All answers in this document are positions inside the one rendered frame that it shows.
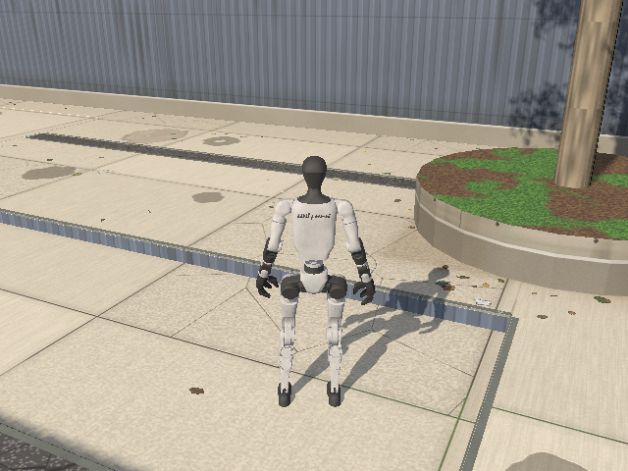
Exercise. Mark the left robot hand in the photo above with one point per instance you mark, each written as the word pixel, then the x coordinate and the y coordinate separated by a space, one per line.
pixel 262 282

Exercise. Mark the robot right thigh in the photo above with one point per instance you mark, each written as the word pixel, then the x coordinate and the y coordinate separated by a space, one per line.
pixel 336 292

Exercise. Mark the right robot hand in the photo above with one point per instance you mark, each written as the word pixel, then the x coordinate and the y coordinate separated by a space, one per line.
pixel 369 291

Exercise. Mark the left robot upper arm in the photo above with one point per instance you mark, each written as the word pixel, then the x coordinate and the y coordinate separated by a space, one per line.
pixel 282 209

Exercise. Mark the right robot forearm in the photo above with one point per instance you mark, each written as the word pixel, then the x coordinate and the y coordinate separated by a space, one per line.
pixel 362 264

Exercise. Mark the left robot forearm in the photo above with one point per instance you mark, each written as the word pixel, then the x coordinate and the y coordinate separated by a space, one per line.
pixel 267 262

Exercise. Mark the right robot foot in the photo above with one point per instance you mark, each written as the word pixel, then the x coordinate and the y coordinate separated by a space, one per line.
pixel 334 398

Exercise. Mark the right robot upper arm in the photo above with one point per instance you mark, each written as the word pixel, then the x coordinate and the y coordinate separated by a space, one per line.
pixel 345 209

